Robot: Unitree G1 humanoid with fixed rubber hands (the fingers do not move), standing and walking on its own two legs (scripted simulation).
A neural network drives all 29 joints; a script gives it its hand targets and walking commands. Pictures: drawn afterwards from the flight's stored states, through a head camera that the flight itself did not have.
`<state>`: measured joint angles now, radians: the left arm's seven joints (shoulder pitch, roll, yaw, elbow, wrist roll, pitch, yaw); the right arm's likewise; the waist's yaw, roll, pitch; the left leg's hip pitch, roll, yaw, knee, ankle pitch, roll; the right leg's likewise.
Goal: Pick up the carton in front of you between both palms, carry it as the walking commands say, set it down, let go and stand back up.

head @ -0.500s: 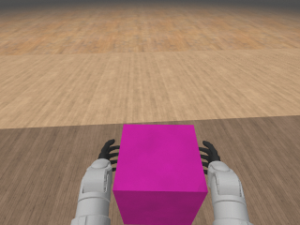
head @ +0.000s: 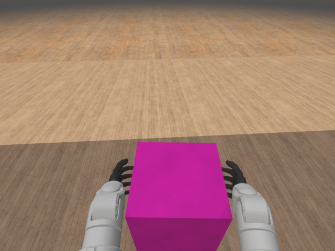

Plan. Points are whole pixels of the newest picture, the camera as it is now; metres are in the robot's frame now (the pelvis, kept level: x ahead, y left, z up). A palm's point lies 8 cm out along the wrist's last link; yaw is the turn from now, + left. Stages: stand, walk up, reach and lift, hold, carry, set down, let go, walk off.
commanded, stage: hold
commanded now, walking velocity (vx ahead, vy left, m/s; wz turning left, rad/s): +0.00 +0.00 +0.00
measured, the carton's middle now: (176, 200) +0.30 +0.00 -0.03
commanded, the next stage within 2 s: carry in 0.10 s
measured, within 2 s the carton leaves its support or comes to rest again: neither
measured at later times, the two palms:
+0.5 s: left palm (123, 155) +0.35 +0.14 +0.09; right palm (238, 156) +0.36 -0.16 +0.09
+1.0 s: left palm (150, 109) +0.58 +0.09 +0.08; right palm (235, 107) +0.60 -0.21 +0.08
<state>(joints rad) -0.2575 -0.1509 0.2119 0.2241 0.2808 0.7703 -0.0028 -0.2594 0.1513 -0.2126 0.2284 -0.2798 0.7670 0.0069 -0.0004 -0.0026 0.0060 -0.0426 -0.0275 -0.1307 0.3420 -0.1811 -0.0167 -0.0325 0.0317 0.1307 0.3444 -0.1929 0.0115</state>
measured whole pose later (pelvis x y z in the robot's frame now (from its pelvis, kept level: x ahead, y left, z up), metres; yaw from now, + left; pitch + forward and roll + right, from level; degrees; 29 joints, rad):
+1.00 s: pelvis +0.36 -0.07 -0.01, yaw +1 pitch +5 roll +0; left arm 0.05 -0.13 0.05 -0.52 0.02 1.19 0.15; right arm 0.02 0.13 -0.05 -0.51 -0.02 1.21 -0.14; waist 0.03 0.01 -0.12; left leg -0.51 0.10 0.09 1.08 -0.31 0.01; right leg -0.30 -0.01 -0.24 0.42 -0.22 -0.09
